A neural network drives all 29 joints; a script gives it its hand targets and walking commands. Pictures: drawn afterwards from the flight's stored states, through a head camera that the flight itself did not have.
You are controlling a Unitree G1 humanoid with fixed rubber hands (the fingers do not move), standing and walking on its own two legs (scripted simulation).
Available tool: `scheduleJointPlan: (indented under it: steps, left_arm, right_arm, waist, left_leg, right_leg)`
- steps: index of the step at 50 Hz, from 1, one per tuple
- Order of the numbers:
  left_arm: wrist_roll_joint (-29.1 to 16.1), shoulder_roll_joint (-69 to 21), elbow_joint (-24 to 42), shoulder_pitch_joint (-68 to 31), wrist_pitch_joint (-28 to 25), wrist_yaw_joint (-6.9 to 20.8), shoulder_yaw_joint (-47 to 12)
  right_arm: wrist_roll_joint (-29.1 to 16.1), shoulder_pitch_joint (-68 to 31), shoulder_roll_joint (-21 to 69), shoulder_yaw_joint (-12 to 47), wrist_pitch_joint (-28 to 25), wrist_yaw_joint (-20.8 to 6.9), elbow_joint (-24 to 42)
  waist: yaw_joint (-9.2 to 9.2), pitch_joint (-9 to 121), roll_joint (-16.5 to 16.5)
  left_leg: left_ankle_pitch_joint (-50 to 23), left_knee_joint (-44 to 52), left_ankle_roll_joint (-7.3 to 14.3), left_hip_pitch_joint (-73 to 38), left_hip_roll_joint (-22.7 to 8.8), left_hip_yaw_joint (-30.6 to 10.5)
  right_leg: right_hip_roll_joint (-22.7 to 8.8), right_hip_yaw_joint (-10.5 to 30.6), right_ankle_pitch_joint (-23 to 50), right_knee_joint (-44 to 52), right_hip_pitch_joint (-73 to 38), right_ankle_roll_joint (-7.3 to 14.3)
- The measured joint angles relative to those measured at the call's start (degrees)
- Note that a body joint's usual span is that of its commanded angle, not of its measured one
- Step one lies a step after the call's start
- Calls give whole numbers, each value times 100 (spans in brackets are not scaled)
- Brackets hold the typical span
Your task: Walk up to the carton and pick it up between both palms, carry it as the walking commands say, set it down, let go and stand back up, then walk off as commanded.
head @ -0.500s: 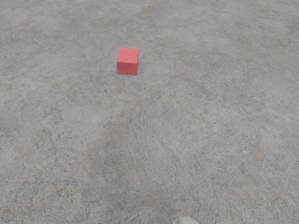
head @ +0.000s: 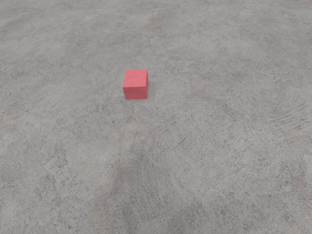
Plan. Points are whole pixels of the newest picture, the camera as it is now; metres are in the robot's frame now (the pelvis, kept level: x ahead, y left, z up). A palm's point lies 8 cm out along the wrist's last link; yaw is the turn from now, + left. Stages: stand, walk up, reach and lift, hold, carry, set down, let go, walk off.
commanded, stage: walk up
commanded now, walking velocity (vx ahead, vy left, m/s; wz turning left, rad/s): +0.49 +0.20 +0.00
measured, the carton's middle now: (136, 84) +1.47 +0.17 -0.70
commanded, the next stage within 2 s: none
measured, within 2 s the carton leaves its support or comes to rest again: neither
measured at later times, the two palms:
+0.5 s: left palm (46, 211) +0.24 +0.36 -0.15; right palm (203, 170) +0.32 -0.15 -0.11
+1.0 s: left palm (91, 113) +0.62 +0.27 -0.13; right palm (207, 150) +0.42 -0.19 -0.16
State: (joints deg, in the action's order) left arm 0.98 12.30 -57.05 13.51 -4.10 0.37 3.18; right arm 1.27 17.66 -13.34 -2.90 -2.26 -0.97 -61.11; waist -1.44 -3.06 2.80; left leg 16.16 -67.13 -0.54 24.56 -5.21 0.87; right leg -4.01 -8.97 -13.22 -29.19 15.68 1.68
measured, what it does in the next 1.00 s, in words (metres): walks ahead: left foot, then right foot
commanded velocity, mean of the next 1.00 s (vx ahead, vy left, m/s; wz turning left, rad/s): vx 0.51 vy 0.03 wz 0.01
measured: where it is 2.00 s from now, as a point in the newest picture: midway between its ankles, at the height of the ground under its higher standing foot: (145, 139)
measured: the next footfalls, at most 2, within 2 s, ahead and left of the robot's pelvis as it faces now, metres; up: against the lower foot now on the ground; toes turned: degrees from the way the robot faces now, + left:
left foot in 0.36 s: +0.33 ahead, +0.21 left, +0.00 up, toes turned +8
right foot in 0.92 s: +0.60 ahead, -0.07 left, +0.00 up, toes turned -10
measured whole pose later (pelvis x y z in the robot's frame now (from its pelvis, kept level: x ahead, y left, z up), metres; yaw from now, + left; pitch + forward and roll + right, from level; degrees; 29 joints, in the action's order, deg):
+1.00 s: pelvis +0.50 +0.04 -0.02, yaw +0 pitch +1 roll +0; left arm 1.5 11.2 -55.2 6.0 -4.2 0.8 2.7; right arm 0.6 23.7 -11.1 -2.4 -3.5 0.4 -63.8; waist -4.1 -2.6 1.7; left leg 26.3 -58.2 -0.8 12.1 -5.0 0.6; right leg -4.3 -9.5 -13.4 -36.5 23.6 2.1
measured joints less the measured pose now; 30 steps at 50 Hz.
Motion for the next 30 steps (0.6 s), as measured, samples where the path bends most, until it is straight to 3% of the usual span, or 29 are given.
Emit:
scheduleJointPlan:
  steps: [5, 10, 14, 17, 18, 20, 23, 25, 30]
  left_arm:
    - [2, -15, -181, 858, -75, -13, 37]
    - [33, -137, -251, 1395, -51, -50, 55]
    - [24, -182, -309, 1529, -32, -81, 51]
    - [-14, -106, -318, 1536, -10, -53, 30]
    - [-33, -81, -309, 1546, 2, -45, 9]
    - [-45, -9, -280, 1296, 53, -34, -30]
    - [-31, 99, -192, 730, 78, -25, 38]
    - [-11, 157, -112, 443, 105, 15, 93]
    - [54, 159, 69, -89, 308, 157, 124]
  right_arm:
    - [70, -541, -108, -2, 188, -168, 246]
    - [49, -1086, -105, 57, 276, -316, 513]
    - [0, -1536, -11, 127, 240, -372, 758]
    - [26, -1690, 88, 135, 91, -308, 872]
    - [58, -1683, 87, 109, 8, -264, 885]
    - [101, -1620, 117, 10, -142, -149, 836]
    - [47, -1138, 137, 9, -208, -58, 679]
    - [-1, -752, 155, 23, -248, -22, 535]
    - [-31, 166, 196, 3, -338, 33, 184]
  waist:
    - [320, 26, -56]
    - [540, -6, -86]
    - [621, -39, -117]
    - [620, 37, -223]
    - [611, 79, -235]
    - [527, 18, -357]
    - [471, -4, -441]
    - [311, 15, -503]
    - [-32, 32, -548]
  left_leg:
    - [-812, 672, -104, 784, -140, 127]
    - [-1280, 2089, -195, 949, -154, 253]
    - [-1307, 3125, -167, 724, -104, 370]
    - [-938, 3671, -56, 292, -42, 600]
    - [-873, 3816, 15, 77, -15, 668]
    - [-885, 3395, 194, 149, 99, 730]
    - [-456, 3416, 260, -183, 113, 771]
    - [-476, 3772, 241, -558, 131, 762]
    - [-465, 4553, 203, -1437, 160, 708]
  right_leg:
    - [-97, 85, -6, 689, -741, -110]
    - [-171, 119, -113, 1156, -1312, -300]
    - [-230, 118, -315, 1338, -1651, -519]
    - [-337, 103, -706, 1106, -1763, -665]
    - [-386, 132, -972, 727, -1675, -625]
    - [-526, 414, -1422, -975, -1022, -339]
    - [-307, 803, -1124, -3327, 210, -132]
    - [-302, 733, -652, -3722, 754, -159]
    - [-374, 598, 312, -3315, 1579, -277]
